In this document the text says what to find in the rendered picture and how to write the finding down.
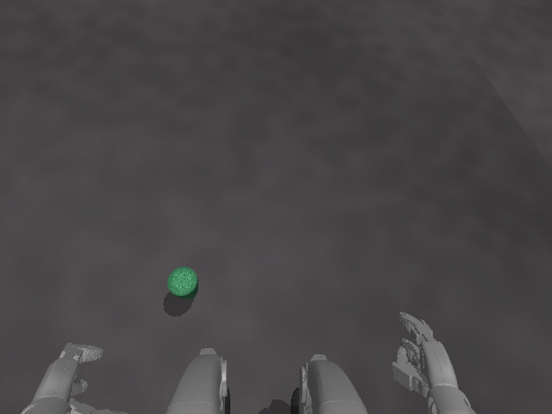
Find cup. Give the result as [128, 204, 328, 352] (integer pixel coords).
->
[167, 267, 198, 299]

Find right robot hand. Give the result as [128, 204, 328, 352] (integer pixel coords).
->
[392, 311, 459, 398]

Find right robot arm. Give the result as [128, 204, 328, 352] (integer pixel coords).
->
[427, 386, 476, 414]

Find left robot arm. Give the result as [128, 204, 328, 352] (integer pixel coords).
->
[21, 397, 71, 414]

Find left robot hand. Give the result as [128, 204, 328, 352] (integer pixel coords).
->
[31, 342, 128, 414]

